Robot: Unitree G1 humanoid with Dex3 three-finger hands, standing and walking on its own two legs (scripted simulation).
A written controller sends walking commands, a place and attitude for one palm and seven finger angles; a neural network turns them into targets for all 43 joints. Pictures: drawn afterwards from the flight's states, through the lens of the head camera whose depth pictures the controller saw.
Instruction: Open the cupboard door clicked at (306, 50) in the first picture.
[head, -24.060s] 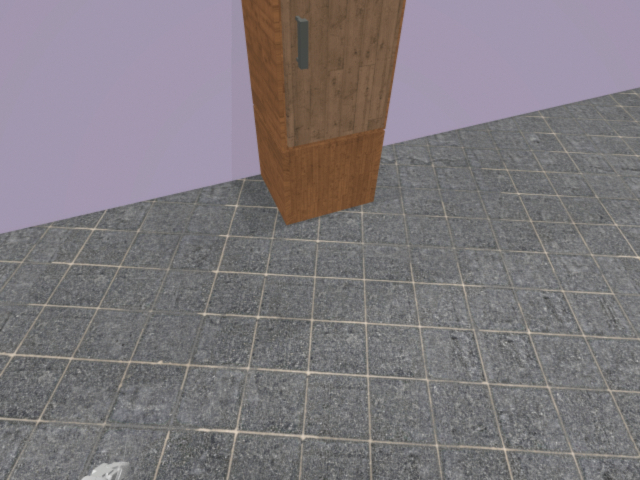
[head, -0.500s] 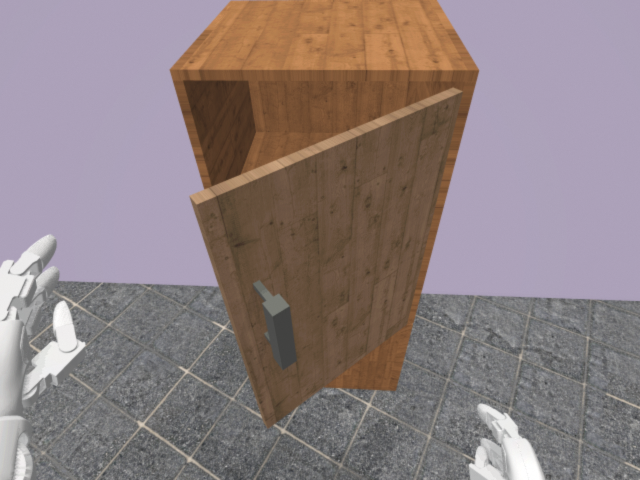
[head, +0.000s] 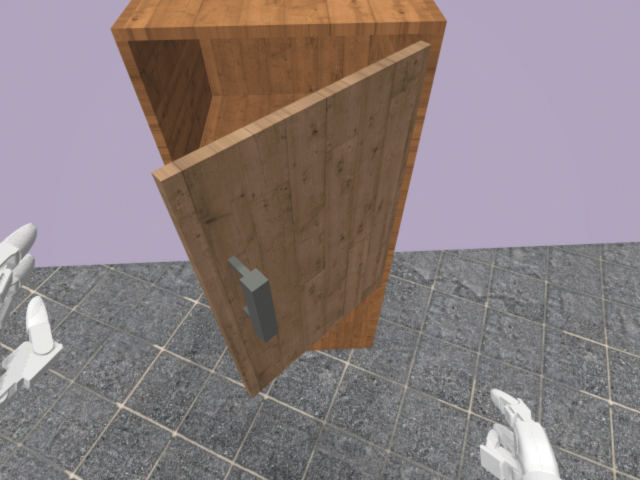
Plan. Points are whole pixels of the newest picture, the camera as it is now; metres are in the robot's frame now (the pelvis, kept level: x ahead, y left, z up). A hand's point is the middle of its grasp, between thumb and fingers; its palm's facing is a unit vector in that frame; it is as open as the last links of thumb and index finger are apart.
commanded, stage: step back with the hand held close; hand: left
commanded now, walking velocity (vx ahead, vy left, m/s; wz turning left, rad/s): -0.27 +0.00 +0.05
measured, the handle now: (251, 298) +0.33 +0.12 +0.03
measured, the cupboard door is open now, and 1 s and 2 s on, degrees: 41 41 41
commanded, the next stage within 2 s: stop stepping back and stand still in 0.80 s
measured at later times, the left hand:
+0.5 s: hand out of the picture +0.09 +0.29 +0.15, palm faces +0.50 -0.75 -0.42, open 7.4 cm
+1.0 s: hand out of the picture +0.00 +0.25 +0.17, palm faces +0.32 -0.82 -0.48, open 7.4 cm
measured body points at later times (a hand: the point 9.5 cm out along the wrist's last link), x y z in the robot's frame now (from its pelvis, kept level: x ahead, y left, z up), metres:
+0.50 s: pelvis -0.09 +0.02 -0.02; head -0.08 +0.04 +0.43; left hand +0.06 +0.33 +0.18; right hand +0.09 -0.21 -0.10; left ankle -0.01 +0.10 -0.73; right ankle +0.01 -0.10 -0.74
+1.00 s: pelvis -0.22 +0.01 -0.02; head -0.18 +0.04 +0.42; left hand -0.02 +0.29 +0.19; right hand -0.03 -0.21 -0.10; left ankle -0.02 +0.10 -0.73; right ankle -0.37 -0.09 -0.74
